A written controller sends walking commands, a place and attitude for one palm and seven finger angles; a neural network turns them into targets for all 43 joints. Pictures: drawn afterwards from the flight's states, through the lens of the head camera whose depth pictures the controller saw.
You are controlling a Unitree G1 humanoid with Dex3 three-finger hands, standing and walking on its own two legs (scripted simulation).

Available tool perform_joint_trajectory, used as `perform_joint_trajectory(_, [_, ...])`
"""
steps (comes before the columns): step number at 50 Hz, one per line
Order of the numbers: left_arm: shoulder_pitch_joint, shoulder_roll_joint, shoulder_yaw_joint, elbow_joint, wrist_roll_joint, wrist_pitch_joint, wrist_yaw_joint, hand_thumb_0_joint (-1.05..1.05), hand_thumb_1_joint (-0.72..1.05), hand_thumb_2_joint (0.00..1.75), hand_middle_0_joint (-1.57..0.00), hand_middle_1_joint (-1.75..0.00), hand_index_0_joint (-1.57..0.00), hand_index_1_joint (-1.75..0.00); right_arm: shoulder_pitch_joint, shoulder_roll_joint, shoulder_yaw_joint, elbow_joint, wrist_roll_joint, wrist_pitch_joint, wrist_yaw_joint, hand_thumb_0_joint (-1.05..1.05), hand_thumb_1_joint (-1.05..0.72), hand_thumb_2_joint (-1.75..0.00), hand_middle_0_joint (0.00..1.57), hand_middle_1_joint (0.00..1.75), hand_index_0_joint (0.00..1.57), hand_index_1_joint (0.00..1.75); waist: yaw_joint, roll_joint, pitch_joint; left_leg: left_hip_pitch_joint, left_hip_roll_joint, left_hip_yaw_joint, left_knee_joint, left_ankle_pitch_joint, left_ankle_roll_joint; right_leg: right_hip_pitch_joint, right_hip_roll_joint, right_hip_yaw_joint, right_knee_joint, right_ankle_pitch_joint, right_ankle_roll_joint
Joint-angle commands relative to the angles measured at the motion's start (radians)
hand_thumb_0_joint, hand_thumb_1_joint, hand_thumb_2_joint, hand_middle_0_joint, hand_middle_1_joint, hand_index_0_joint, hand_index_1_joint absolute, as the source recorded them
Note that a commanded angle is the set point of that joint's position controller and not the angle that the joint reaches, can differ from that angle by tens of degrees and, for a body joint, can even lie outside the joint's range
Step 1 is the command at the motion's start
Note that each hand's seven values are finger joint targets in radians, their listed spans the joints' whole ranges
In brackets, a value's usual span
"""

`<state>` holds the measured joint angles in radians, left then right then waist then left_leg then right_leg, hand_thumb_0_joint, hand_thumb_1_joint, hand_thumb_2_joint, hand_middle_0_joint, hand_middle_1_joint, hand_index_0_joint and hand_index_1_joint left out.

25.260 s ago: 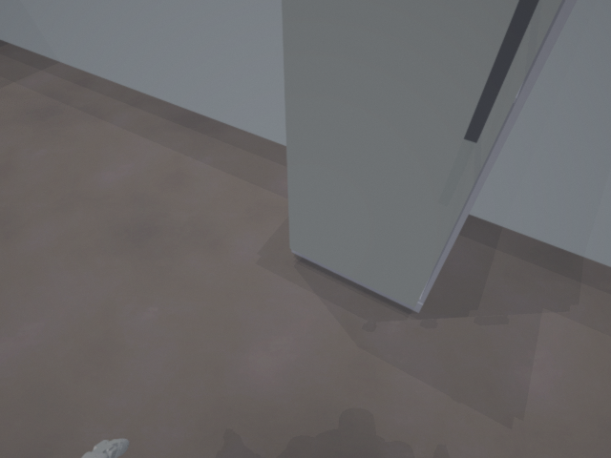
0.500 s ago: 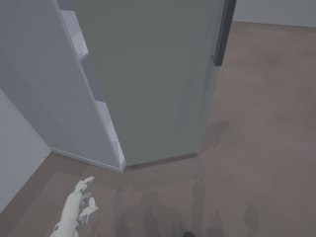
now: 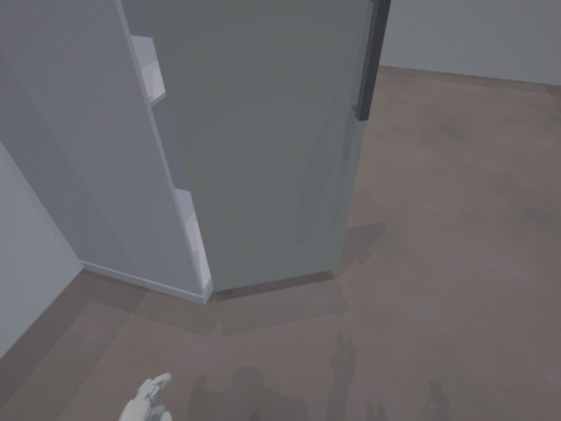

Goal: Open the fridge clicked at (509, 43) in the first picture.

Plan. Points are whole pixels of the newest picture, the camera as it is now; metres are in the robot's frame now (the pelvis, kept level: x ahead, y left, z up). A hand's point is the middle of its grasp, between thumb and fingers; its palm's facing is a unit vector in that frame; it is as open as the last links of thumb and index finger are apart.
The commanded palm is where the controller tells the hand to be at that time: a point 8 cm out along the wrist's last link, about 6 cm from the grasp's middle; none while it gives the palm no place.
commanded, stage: stop stepping back and stand still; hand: right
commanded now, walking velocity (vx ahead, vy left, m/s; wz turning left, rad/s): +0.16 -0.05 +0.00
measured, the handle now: (367, 62) +0.85 -0.15 +0.18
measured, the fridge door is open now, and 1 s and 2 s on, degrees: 60 60 60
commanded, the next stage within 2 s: let the arm hang, fingers relaxed in 0.26 s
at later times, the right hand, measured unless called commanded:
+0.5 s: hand (494, 382) +0.21 -0.27 -0.01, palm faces +0.22 +0.88 -0.43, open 7.4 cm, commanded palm none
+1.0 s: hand out of the picture -0.02 -0.28 -0.16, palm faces +0.03 +0.95 -0.31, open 7.3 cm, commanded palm none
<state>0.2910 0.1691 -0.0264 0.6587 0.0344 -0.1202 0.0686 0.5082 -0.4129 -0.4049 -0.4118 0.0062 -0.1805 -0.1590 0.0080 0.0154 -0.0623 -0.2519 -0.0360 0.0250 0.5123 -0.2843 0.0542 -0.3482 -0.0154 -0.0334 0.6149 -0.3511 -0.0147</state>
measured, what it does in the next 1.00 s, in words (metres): stands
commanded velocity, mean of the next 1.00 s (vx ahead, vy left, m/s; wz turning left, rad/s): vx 0.02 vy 0.00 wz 0.00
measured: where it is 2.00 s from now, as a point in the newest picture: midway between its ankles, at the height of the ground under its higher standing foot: outside the picture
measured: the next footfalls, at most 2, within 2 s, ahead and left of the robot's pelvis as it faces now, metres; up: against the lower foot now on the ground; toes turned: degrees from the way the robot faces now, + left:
none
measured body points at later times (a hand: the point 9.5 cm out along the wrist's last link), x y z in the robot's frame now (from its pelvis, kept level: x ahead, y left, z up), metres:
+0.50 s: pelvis +0.00 -0.02 -0.02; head -0.02 +0.01 +0.43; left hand +0.14 +0.24 -0.13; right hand +0.19 -0.32 +0.02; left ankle +0.01 +0.09 -0.74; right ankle +0.03 -0.13 -0.74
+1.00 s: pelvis +0.00 -0.04 +0.01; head +0.02 -0.04 +0.46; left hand +0.05 +0.24 -0.14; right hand -0.02 -0.33 -0.14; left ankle +0.01 +0.09 -0.74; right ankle +0.03 -0.13 -0.74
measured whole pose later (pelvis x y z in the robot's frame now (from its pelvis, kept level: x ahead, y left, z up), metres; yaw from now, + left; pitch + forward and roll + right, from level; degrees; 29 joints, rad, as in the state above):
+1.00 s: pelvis +0.00 -0.04 +0.01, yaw -3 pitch -1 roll +1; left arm 0.19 0.27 0.02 1.11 0.02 0.02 0.01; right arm 0.24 -0.32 -0.01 1.17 -0.01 0.01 -0.01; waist -0.01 0.00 0.07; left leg -0.17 0.02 0.06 0.37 -0.19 -0.01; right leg -0.22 -0.02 -0.09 0.41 -0.17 -0.03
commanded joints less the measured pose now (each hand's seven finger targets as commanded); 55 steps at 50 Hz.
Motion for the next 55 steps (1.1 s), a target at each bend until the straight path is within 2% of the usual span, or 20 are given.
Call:
perform_joint_trajectory(1, [-0.120,0.150,0.067,-0.131,-0.014,-0.053,0.005,0.00,0.90,0.90,-0.20,-0.30,-0.20,-0.30,-0.138,-0.174,-0.094,-0.169,0.006,-0.065,-0.026,0.00,-0.90,-0.90,0.20,0.30,0.20,0.30,-0.004,0.129,0.017,0.026,0.349,-0.444,-0.257,-0.268,0.176,-0.173,-0.028,0.027,0.247,-0.112,0.001])
perform_joint_trajectory(4, [-0.128,0.150,0.056,-0.127,-0.012,-0.044,0.018,0.00,0.90,0.90,-0.20,-0.30,-0.20,-0.30,-0.172,-0.163,-0.068,-0.194,-0.006,-0.067,-0.028,0.00,-0.90,-0.90,0.20,0.30,0.20,0.30,0.021,0.039,0.072,-0.222,0.234,-0.235,-0.164,-0.359,0.087,0.131,-0.025,-0.026,-0.037,-0.035,-0.017])
perform_joint_trajectory(5, [-0.133,0.162,0.056,-0.129,-0.012,-0.051,0.025,0.00,0.90,0.90,-0.20,-0.30,-0.20,-0.30,-0.186,-0.177,-0.079,-0.217,-0.003,-0.077,-0.028,0.00,-0.90,-0.90,0.20,0.30,0.20,0.30,0.021,-0.054,0.073,-0.252,0.171,-0.181,-0.058,-0.348,0.052,0.167,-0.049,0.035,-0.142,-0.100,-0.040])
perform_joint_trajectory(7, [-0.153,0.185,0.063,-0.161,-0.018,-0.059,0.035,0.00,0.90,0.90,-0.20,-0.30,-0.20,-0.30,-0.185,-0.182,-0.103,-0.275,-0.002,-0.095,-0.036,0.00,-0.90,-0.90,0.20,0.30,0.20,0.30,0.002,-0.317,0.066,-0.241,0.006,0.003,0.255,-0.214,-0.043,0.118,-0.277,0.393,-0.378,-0.294,-0.138])
perform_joint_trajectory(9, [-0.147,0.167,0.064,-0.148,-0.012,-0.061,0.026,0.00,0.90,0.90,-0.20,-0.30,-0.20,-0.30,-0.140,-0.189,-0.122,-0.230,-0.013,-0.086,-0.027,0.00,-0.90,-0.90,0.20,0.30,0.20,0.30,-0.001,-0.264,0.097,-0.097,0.022,-0.019,0.374,-0.221,-0.044,-0.104,-0.301,0.419,-0.477,-0.451,-0.151])
perform_joint_trajectory(12, [-0.146,0.168,0.060,-0.161,-0.017,-0.068,0.012,0.00,0.90,0.90,-0.20,-0.30,-0.20,-0.30,-0.113,-0.168,-0.108,-0.240,-0.017,-0.080,-0.019,0.00,-0.90,-0.90,0.20,0.30,0.20,0.30,-0.014,-0.231,0.105,0.115,0.027,0.027,0.050,-0.123,-0.038,-0.195,-0.192,0.176,-0.341,-0.297,-0.081])
perform_joint_trajectory(13, [-0.139,0.168,0.062,-0.166,-0.017,-0.066,0.009,0.00,0.90,0.90,-0.20,-0.30,-0.20,-0.30,-0.095,-0.177,-0.114,-0.232,-0.017,-0.083,-0.019,0.00,-0.90,-0.90,0.20,0.30,0.20,0.30,-0.011,-0.126,0.088,0.149,0.059,-0.032,-0.057,-0.116,-0.018,-0.209,-0.132,0.111,-0.236,-0.233,-0.049])
perform_joint_trajectory(15, [-0.131,0.154,0.070,-0.164,-0.020,-0.063,-0.001,0.00,0.90,0.90,-0.20,-0.30,-0.20,-0.30,-0.093,-0.190,-0.124,-0.207,-0.002,-0.079,-0.017,0.00,-0.90,-0.90,0.20,0.30,0.20,0.30,-0.005,0.142,0.050,0.024,0.292,-0.442,-0.271,-0.260,0.100,-0.173,0.003,-0.010,0.131,-0.086,0.008])
perform_joint_trajectory(16, [-0.123,0.149,0.072,-0.145,-0.023,-0.067,-0.005,0.00,0.90,0.90,-0.20,-0.30,-0.20,-0.30,-0.106,-0.186,-0.122,-0.201,0.005,-0.080,-0.020,0.00,-0.90,-0.90,0.20,0.30,0.20,0.30,-0.010,0.152,0.043,-0.003,0.344,-0.492,-0.299,-0.213,0.135,-0.144,0.000,0.004,0.239,-0.062,0.016])
perform_joint_trajectory(17, [-0.122,0.158,0.074,-0.145,-0.025,-0.067,-0.009,0.00,0.90,0.90,-0.20,-0.30,-0.20,-0.30,-0.087,-0.174,-0.118,-0.184,0.007,-0.079,-0.022,0.00,-0.90,-0.90,0.20,0.30,0.20,0.30,-0.005,0.106,0.033,0.039,0.348,-0.472,-0.267,-0.066,0.152,-0.165,-0.010,0.023,0.263,-0.055,0.020])
perform_joint_trajectory(18, [-0.168,0.319,0.123,0.057,-0.009,-0.062,-0.095,0.00,0.90,0.90,-0.20,-0.30,-0.20,-0.30,-0.164,-0.037,0.230,0.552,-0.071,0.088,0.104,0.00,-0.90,-0.90,0.20,0.30,0.20,0.30,0.038,0.024,0.103,0.012,0.412,-0.205,-0.040,0.571,0.137,-0.271,-0.097,0.037,0.320,-0.097,0.009])
perform_joint_trajectory(20, [-0.041,0.183,0.085,0.026,-0.028,0.049,-0.081,0.00,0.90,0.90,-0.20,-0.30,-0.20,-0.30,-0.171,0.036,0.266,0.587,-0.045,0.160,0.139,0.00,-0.90,-0.90,0.20,0.30,0.20,0.30,0.031,0.106,-0.017,0.060,0.274,-0.099,0.037,0.610,0.100,-0.112,-0.026,-0.003,0.149,-0.036,0.033])
perform_joint_trajectory(22, [-0.018,0.214,0.085,0.027,-0.019,0.082,-0.083,0.00,0.90,0.90,-0.20,-0.30,-0.20,-0.30,-0.254,0.022,0.305,0.685,-0.036,0.168,0.137,0.00,-0.90,-0.90,0.20,0.30,0.20,0.30,0.038,0.230,0.011,-0.005,0.235,-0.048,0.061,0.502,0.054,0.008,-0.026,0.007,-0.004,0.192,0.015])
perform_joint_trajectory(23, [-0.036,0.254,0.087,0.026,-0.011,0.089,-0.082,0.00,0.90,0.90,-0.20,-0.30,-0.20,-0.30,-0.252,0.011,0.319,0.740,-0.033,0.167,0.138,0.00,-0.90,-0.90,0.20,0.30,0.20,0.30,0.020,0.183,0.006,-0.065,0.209,-0.051,0.078,0.397,0.019,0.072,-0.066,0.076,-0.048,0.365,-0.013])
perform_joint_trajectory(25, [-0.124,0.307,0.089,0.046,0.003,0.105,-0.077,0.00,0.90,0.90,-0.20,-0.30,-0.20,-0.30,-0.273,-0.013,0.336,0.855,-0.038,0.173,0.141,0.00,-0.90,-0.90,0.20,0.30,0.20,0.30,-0.006,0.115,0.016,-0.065,0.142,-0.056,-0.002,0.067,-0.026,0.046,-0.138,0.136,-0.100,0.297,-0.048])
perform_joint_trajectory(29, [-0.158,0.278,0.058,0.152,0.004,0.113,-0.072,0.00,0.90,0.90,-0.20,-0.30,-0.20,-0.30,-0.324,-0.020,0.356,1.093,-0.028,0.177,0.146,0.00,-0.90,-0.90,0.20,0.30,0.20,0.30,-0.015,-0.068,0.035,0.061,0.122,-0.063,-0.041,0.032,-0.022,-0.004,-0.122,0.119,-0.230,0.195,-0.036])
perform_joint_trajectory(33, [-0.139,0.234,0.052,0.242,-0.005,0.120,-0.061,0.00,0.90,0.90,-0.20,-0.30,-0.20,-0.30,-0.309,-0.006,0.371,1.273,-0.024,0.162,0.148,0.00,-0.90,-0.90,0.20,0.30,0.20,0.30,0.005,-0.072,0.019,0.033,0.148,-0.117,-0.179,-0.018,-0.003,0.098,-0.084,0.060,-0.236,0.080,-0.016])
perform_joint_trajectory(36, [-0.122,0.230,0.061,0.295,-0.005,0.117,-0.052,0.00,0.90,0.90,-0.20,-0.30,-0.20,-0.30,-0.298,-0.004,0.362,1.355,-0.024,0.157,0.148,0.00,-0.90,-0.90,0.20,0.30,0.20,0.30,0.006,-0.164,0.024,0.038,0.146,-0.108,-0.209,0.006,0.008,0.120,-0.094,0.063,-0.259,0.061,-0.019])
perform_joint_trajectory(42, [-0.099,0.269,0.077,0.364,-0.016,0.111,-0.045,0.00,0.90,0.90,-0.20,-0.30,-0.20,-0.30,-0.294,-0.026,0.368,1.465,-0.022,0.151,0.148,0.00,-0.90,-0.90,0.20,0.30,0.20,0.30,0.006,-0.060,0.031,0.055,0.146,-0.082,-0.228,0.069,0.005,0.165,-0.117,0.073,-0.278,0.122,-0.026])
perform_joint_trajectory(55, [-0.175,0.332,0.075,0.414,-0.015,0.103,-0.053,0.00,0.90,0.90,-0.20,-0.30,-0.20,-0.30,-0.376,-0.088,0.371,1.510,-0.023,0.152,0.149,0.00,-0.90,-0.90,0.20,0.30,0.20,0.30,-0.003,-0.016,0.064,0.076,0.157,-0.066,-0.218,0.093,-0.013,0.177,-0.133,0.096,-0.360,0.163,-0.029])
